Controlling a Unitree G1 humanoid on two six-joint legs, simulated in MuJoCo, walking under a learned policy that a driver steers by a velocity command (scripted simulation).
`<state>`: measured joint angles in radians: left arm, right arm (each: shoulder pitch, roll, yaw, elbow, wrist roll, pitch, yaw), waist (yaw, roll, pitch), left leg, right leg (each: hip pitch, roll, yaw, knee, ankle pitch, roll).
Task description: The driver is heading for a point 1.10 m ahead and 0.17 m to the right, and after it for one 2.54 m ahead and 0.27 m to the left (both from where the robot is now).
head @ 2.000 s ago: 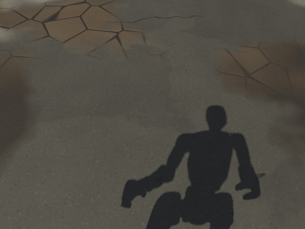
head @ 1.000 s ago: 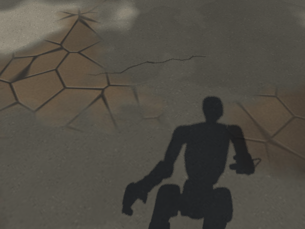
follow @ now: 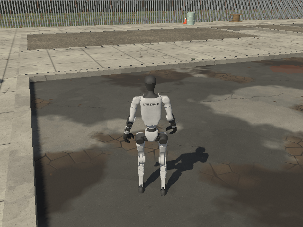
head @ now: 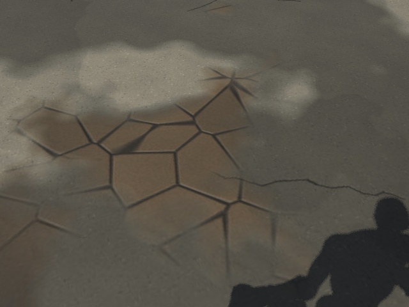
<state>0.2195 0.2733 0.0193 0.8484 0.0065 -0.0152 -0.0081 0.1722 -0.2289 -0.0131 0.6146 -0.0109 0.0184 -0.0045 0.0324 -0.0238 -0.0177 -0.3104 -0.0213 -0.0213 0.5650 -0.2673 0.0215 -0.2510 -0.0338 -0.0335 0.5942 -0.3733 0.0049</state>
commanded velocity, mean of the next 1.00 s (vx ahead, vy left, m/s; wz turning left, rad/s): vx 0.44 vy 0.00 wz -0.13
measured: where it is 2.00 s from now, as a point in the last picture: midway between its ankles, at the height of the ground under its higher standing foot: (257, 190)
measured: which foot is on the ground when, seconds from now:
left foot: down 0.00-0.10, up 0.12-0.48, down 0.50-1.00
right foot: down 0.00-0.50, up 0.52-1.00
